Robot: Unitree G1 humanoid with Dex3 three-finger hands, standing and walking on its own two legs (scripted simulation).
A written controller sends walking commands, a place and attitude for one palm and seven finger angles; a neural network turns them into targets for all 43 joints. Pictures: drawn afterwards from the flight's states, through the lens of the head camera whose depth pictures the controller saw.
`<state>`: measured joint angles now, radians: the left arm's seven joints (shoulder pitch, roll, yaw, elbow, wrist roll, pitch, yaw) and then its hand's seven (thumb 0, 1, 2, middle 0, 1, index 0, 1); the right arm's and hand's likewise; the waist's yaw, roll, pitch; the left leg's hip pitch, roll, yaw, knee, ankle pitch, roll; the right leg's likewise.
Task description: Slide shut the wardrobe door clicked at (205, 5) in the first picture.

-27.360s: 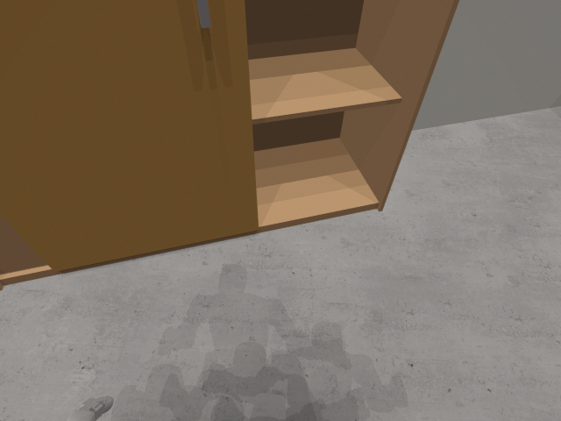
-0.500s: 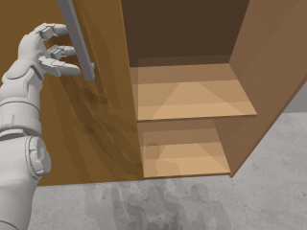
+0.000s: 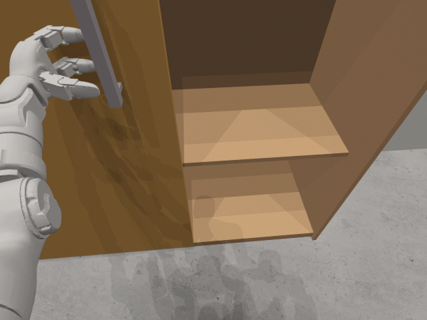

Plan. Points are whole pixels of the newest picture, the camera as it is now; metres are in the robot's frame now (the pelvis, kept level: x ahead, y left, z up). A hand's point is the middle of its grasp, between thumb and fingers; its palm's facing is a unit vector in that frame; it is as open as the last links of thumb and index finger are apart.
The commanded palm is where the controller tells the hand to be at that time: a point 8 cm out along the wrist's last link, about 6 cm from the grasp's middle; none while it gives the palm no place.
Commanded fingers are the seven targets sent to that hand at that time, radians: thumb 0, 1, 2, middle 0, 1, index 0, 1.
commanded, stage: move the hooked fingers beside the handle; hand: left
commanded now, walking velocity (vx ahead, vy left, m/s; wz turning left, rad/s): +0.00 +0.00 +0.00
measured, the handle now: (97, 36) +0.52 +0.16 +0.28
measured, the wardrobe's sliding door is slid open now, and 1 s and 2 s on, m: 0.59 0.61 0.61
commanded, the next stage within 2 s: feel for the door with the fingertips in 1.42 s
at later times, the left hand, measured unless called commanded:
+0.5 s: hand (47, 63) +0.48 +0.24 +0.26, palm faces +0.06 -1.00 -0.03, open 13.7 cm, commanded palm +0.46 +0.28 +0.25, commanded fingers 0.00 -0.50 0.30 -0.30 -1.20 -0.30 -1.20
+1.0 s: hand (47, 70) +0.46 +0.23 +0.26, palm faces +0.05 -1.00 -0.01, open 13.9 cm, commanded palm +0.45 +0.28 +0.25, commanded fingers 0.00 -0.50 0.30 -0.30 -1.20 -0.30 -1.20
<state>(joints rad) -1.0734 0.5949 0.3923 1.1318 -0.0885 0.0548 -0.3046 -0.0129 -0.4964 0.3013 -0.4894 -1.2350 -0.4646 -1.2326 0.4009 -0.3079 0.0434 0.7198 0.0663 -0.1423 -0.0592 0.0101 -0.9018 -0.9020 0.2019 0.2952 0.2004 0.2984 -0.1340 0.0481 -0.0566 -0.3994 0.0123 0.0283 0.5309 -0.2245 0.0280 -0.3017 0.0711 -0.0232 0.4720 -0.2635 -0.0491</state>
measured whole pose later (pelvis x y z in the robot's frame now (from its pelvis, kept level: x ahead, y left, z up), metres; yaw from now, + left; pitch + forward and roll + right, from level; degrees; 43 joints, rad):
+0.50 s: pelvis +0.01 +0.00 +0.00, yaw +0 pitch +5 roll -1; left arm -1.01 0.67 0.41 1.05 -0.10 0.08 -0.33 -0.01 -0.50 0.30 -0.39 -1.22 -0.36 -1.22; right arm 0.43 -0.31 0.04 0.71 0.07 -0.14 -0.06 0.01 -0.90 -0.90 0.20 0.30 0.20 0.30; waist -0.13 0.05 -0.06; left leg -0.37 0.01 0.03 0.52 -0.24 0.03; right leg -0.27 0.07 -0.02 0.44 -0.26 -0.05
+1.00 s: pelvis +0.03 +0.01 +0.00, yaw +1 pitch +3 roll -1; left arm -0.81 0.51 0.36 0.68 -0.18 0.20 -0.28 -0.01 -0.50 0.30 -0.30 -1.20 -0.30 -1.20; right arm 0.29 -0.29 0.04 0.67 0.07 -0.12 -0.05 0.01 -0.90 -0.90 0.20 0.30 0.20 0.30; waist -0.05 0.05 -0.08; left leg -0.29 -0.02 0.03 0.50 -0.27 0.04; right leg -0.19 0.04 -0.02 0.44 -0.31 -0.03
